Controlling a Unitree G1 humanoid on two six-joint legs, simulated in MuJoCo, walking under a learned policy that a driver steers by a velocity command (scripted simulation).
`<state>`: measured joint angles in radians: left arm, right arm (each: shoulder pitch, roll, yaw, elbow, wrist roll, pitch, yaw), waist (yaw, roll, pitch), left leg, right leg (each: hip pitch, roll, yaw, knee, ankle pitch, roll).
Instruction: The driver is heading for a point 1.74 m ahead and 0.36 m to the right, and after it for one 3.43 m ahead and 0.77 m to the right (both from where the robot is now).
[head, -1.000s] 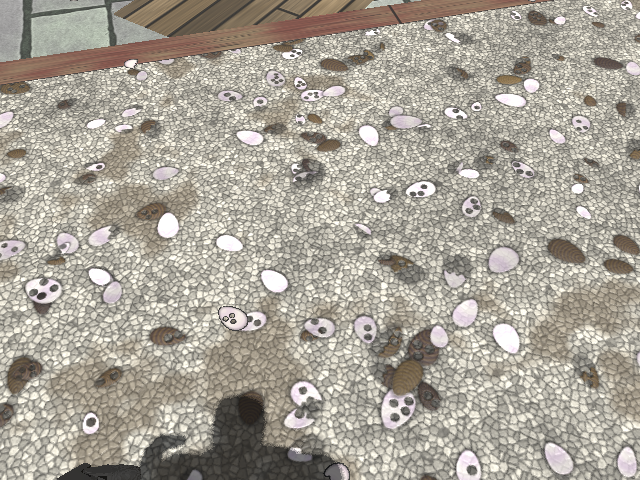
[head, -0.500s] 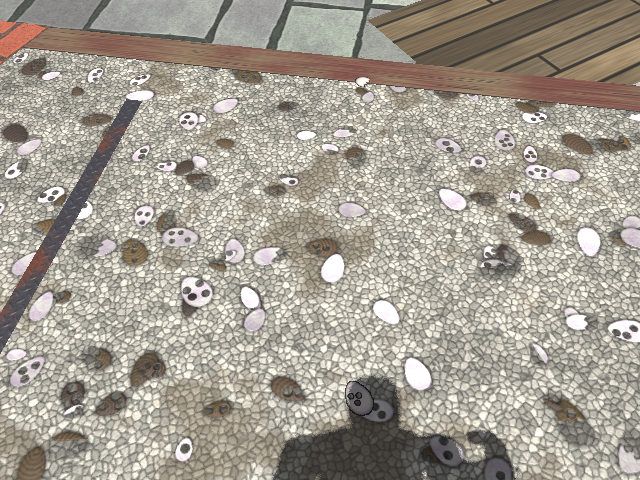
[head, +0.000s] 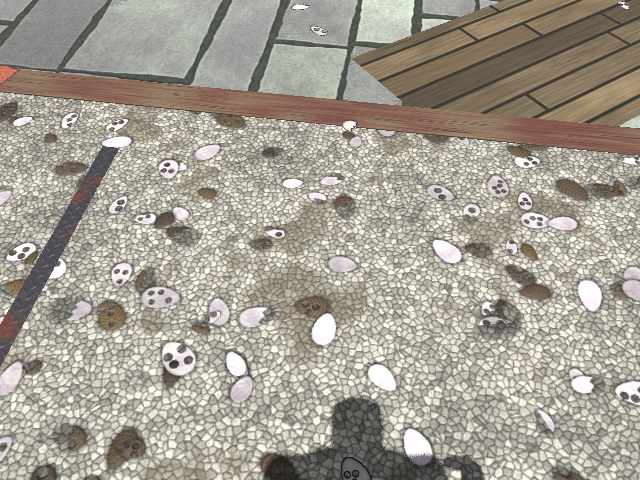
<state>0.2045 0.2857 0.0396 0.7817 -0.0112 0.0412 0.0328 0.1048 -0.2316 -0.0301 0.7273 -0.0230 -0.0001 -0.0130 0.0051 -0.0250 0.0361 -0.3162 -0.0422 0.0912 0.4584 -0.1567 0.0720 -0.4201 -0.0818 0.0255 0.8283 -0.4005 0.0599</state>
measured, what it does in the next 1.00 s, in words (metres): walks ahead, turning right: right foot, then left foot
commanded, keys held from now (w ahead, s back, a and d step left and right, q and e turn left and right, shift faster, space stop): e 0.40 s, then w+e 0.14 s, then w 0.34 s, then w+q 0.12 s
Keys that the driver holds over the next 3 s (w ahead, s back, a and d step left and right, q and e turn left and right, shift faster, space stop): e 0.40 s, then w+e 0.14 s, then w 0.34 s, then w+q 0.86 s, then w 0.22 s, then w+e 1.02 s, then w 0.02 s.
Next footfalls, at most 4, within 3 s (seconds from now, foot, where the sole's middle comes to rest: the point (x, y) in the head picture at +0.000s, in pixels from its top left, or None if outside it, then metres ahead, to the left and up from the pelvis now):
0.12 right None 0.03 -0.14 -0.77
0.56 left None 0.11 0.08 -0.77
0.98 right None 0.24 -0.28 -0.77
1.52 left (395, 423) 0.60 -0.13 -0.77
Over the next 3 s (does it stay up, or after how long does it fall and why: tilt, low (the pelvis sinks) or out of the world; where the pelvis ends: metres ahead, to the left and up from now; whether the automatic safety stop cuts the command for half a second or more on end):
stays up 1.26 -0.27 -0.02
